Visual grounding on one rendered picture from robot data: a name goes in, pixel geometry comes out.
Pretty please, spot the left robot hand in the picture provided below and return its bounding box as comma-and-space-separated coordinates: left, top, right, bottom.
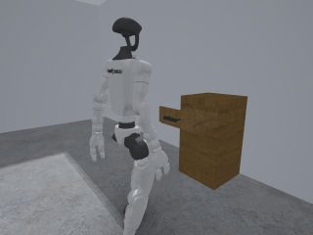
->
89, 134, 105, 162

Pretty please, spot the humanoid robot torso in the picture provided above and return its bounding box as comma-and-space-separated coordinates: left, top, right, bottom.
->
108, 55, 141, 149

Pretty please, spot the drawer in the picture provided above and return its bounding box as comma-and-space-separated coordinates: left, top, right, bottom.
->
159, 106, 218, 133

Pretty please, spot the right robot upper arm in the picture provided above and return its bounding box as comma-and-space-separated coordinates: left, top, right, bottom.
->
132, 59, 153, 116

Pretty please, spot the robot right thigh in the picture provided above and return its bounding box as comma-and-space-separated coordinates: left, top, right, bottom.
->
127, 135, 155, 207

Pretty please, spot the left robot upper arm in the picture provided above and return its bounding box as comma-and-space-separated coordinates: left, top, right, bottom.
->
93, 59, 112, 104

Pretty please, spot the right robot hand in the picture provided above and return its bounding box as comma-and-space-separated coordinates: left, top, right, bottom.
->
151, 150, 170, 181

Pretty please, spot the cabinet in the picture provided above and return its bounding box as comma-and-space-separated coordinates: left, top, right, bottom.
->
178, 92, 247, 190

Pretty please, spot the handle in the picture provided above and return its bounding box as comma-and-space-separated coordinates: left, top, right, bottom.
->
163, 116, 180, 122

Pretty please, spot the right robot forearm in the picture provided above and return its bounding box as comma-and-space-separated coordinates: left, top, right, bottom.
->
137, 102, 161, 154

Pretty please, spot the left robot forearm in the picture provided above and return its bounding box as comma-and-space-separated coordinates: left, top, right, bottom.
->
91, 98, 105, 135

